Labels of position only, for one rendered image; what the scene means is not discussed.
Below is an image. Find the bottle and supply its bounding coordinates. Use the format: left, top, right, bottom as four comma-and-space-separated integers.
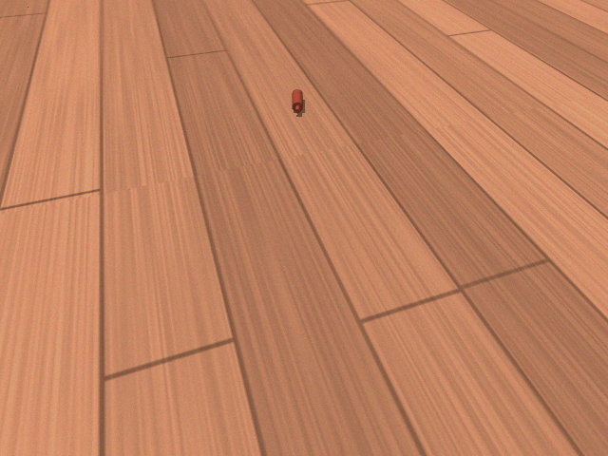
292, 89, 303, 113

